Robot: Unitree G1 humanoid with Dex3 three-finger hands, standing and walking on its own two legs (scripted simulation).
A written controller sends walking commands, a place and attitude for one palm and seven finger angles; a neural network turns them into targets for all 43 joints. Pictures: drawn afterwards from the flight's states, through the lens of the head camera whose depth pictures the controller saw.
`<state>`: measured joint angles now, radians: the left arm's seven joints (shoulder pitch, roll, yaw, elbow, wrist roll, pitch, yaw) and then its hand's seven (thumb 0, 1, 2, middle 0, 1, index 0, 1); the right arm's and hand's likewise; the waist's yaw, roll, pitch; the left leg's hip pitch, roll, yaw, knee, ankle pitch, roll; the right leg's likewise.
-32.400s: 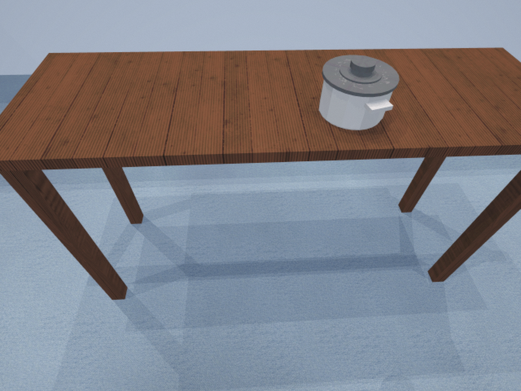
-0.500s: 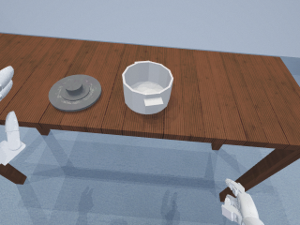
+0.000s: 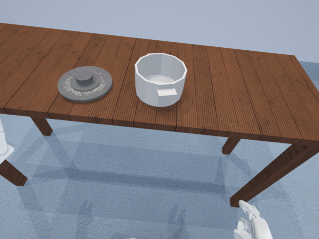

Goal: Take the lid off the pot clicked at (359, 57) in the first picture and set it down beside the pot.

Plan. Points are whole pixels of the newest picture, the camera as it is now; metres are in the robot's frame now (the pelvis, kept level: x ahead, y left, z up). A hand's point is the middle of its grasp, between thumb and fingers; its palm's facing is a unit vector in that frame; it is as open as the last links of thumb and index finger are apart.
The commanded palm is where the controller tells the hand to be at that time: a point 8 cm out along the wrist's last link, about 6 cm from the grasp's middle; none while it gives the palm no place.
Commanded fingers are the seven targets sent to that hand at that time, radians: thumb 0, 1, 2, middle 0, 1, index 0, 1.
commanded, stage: step back with the hand held close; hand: left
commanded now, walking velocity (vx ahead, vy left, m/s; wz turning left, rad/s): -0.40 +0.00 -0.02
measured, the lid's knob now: (84, 76) +0.56 +0.27 +0.07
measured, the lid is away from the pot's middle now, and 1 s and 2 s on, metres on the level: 0.24 0.24 0.24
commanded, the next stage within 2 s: stop stepping back and stand still in 0.80 s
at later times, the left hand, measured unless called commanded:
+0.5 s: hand out of the picture +0.13 +0.23 +0.25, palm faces +0.43 -0.79 -0.43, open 7.4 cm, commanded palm +0.06 +0.29 +0.25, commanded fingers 0.00 0.90 0.90 -0.20 -0.30 -0.20 -0.30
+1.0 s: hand out of the picture +0.06 +0.25 +0.22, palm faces +0.26 -0.87 -0.42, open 7.4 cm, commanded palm -0.03 +0.30 +0.25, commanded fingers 0.00 0.90 0.90 -0.20 -0.30 -0.20 -0.30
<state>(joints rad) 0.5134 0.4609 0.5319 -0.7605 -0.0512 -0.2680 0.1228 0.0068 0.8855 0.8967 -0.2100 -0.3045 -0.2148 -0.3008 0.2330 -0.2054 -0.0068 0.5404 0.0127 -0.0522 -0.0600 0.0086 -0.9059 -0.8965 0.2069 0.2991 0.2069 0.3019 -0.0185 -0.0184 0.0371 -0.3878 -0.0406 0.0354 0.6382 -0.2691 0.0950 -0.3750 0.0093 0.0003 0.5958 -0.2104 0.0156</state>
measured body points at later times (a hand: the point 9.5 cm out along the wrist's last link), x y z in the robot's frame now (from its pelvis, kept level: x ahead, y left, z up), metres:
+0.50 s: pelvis -0.06 +0.01 +0.00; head -0.05 +0.04 +0.45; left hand +0.10 +0.28 +0.27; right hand +0.10 -0.26 -0.06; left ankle +0.04 +0.06 -0.73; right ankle +0.00 -0.14 -0.72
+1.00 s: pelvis -0.18 +0.03 +0.00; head -0.15 +0.08 +0.44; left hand +0.04 +0.29 +0.25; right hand -0.03 -0.23 -0.06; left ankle +0.04 +0.06 -0.72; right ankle -0.23 -0.12 -0.70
